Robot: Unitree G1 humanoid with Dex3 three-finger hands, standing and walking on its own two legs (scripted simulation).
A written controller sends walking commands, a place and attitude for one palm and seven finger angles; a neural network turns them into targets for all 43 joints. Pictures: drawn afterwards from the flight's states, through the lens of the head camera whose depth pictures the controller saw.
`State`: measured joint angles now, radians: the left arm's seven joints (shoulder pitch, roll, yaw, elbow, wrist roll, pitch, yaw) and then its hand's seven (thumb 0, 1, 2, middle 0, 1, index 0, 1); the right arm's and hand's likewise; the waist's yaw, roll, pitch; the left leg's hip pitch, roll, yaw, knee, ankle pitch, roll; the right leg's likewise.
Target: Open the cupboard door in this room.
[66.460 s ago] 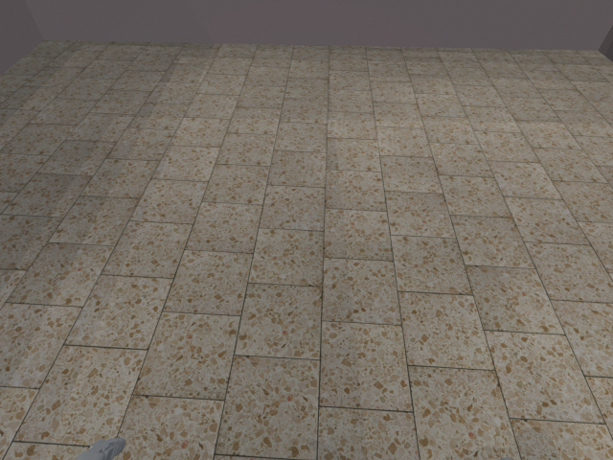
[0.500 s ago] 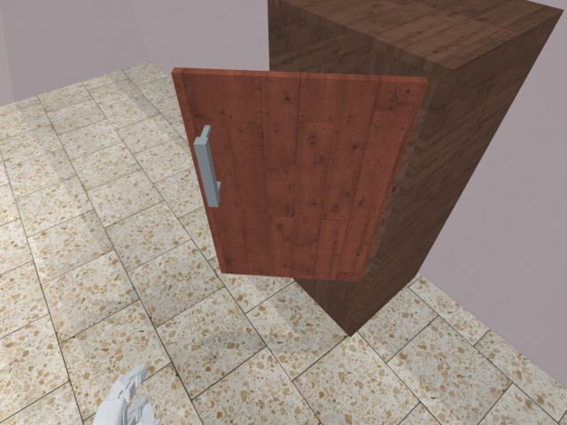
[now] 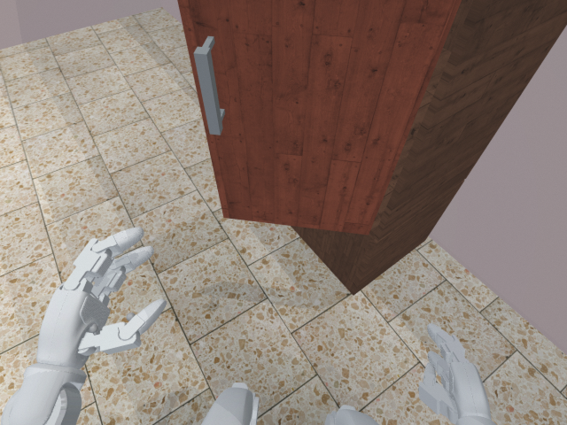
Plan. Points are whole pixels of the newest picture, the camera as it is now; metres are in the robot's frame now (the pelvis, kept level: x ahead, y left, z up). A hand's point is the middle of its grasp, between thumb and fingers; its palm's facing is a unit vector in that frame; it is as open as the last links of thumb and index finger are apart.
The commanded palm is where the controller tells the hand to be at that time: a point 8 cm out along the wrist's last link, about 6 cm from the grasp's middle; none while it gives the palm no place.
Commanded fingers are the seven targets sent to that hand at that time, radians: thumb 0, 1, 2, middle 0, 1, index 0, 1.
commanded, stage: raise the hand with hooked fingers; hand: left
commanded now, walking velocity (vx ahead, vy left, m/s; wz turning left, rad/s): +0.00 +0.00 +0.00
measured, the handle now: (213, 88) +0.60 +0.19 +0.13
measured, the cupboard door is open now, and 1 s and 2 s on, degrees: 46 46 46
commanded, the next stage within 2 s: move the hooked fingers beside the handle in 1.48 s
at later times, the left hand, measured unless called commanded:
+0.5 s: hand (99, 266) +0.27 +0.26 +0.09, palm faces -0.04 -1.00 -0.05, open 12.7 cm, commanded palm +0.25 +0.32 +0.11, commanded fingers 0.00 -0.43 0.33 -0.29 -1.15 -0.29 -1.15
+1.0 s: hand (50, 205) +0.32 +0.32 +0.15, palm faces +0.01 -1.00 -0.03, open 14.0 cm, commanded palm +0.29 +0.36 +0.15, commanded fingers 0.00 -0.50 0.30 -0.30 -1.20 -0.30 -1.20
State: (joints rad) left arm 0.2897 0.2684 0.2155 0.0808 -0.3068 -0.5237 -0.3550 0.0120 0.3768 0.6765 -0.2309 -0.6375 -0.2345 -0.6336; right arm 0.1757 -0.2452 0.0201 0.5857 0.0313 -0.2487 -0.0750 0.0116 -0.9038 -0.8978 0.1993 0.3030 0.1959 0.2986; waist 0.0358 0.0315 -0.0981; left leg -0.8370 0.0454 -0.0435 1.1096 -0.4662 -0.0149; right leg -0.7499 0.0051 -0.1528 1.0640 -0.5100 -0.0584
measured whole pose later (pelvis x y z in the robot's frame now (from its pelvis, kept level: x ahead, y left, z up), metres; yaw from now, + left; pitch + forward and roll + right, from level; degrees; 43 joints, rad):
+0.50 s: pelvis +0.02 +0.03 +0.04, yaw -2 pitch +9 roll -2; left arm 0.18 0.33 0.31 0.19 -0.34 -0.31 -0.41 0.00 -0.21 0.43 -0.28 -1.01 -0.28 -1.01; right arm 0.27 -0.28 0.01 0.60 0.04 -0.26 -0.09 0.02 -0.90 -0.90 0.20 0.30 0.20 0.30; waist 0.00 0.02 -0.08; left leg -0.64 0.02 0.03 0.90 -0.40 0.03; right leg -0.57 -0.01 -0.09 0.85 -0.42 -0.01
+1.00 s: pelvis +0.02 +0.04 +0.05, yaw -1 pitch +6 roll -3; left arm -0.08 0.44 0.43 0.39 -0.34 -0.16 -0.50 -0.01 -0.50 0.30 -0.30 -1.20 -0.30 -1.19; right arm 0.28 -0.27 0.07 0.59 0.05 -0.22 -0.10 0.01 -0.90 -0.90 0.20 0.30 0.20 0.30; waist 0.01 0.03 -0.05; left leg -0.52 0.01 0.02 0.78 -0.36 0.04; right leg -0.43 -0.01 -0.09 0.70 -0.36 0.01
